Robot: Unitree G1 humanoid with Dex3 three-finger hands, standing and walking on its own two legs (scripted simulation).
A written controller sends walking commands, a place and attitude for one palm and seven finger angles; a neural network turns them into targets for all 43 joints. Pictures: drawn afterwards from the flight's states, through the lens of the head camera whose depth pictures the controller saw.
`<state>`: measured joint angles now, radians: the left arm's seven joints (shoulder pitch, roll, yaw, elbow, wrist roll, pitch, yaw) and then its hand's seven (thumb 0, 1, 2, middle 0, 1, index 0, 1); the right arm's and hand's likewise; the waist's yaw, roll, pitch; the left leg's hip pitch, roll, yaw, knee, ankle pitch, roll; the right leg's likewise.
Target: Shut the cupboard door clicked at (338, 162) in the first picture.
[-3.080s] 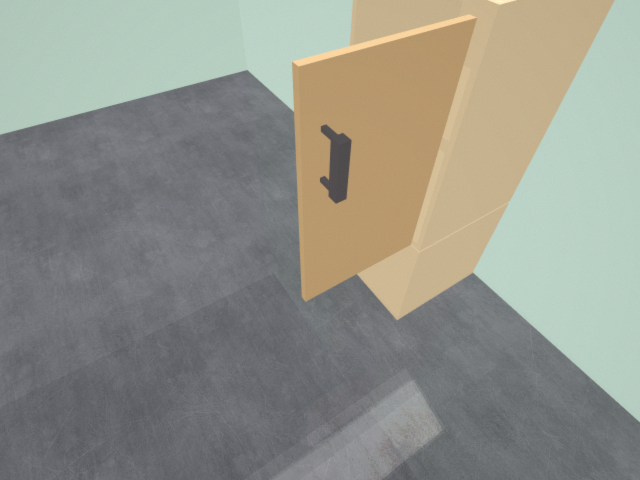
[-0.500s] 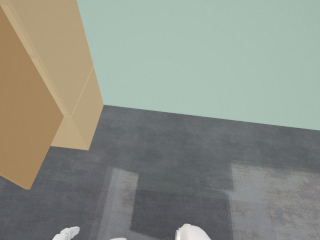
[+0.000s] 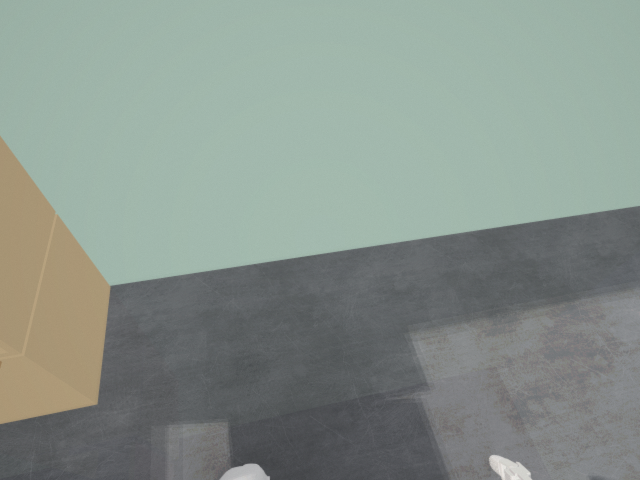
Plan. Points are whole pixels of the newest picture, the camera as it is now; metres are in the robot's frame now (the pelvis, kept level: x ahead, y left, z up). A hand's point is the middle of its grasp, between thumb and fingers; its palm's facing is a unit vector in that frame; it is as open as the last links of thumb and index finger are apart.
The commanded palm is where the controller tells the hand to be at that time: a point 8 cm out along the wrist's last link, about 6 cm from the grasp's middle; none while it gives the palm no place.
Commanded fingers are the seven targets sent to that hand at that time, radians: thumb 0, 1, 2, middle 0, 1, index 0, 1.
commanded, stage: walk to a spot facing it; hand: left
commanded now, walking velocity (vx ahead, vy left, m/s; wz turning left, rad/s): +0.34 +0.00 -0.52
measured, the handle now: out of the picture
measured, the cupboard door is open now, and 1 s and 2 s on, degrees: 90 90 90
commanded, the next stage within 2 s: turn to face it in 0.84 s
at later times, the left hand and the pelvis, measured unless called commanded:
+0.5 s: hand (292, 309) +0.39 +0.07 -0.14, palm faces -0.27 -0.94 -0.22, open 7.4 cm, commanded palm none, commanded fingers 0.00 0.90 0.90 -0.20 -0.30 -0.20 -0.30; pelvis +0.20 -0.07 +0.01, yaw -14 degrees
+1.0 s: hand (305, 256) +0.52 +0.06 -0.16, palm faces -0.30 -0.94 -0.17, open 7.4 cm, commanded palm none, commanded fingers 0.00 0.90 0.90 -0.20 -0.30 -0.20 -0.30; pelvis +0.44 -0.11 +0.02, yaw -23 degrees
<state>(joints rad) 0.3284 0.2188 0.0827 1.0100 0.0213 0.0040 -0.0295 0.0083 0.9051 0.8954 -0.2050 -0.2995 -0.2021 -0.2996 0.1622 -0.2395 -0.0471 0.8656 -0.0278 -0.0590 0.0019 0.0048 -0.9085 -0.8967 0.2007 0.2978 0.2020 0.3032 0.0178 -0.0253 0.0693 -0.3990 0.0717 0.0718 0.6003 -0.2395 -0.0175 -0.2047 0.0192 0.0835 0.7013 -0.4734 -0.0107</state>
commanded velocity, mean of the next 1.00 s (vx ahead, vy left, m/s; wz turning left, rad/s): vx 0.30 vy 0.00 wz -0.25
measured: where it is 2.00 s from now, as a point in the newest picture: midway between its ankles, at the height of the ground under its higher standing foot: (385, 351)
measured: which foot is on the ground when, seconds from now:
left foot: down 0.00-0.38, up 0.40-0.78, down 0.80-1.00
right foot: up 0.00-0.38, down 0.40-0.80, up 0.82-1.00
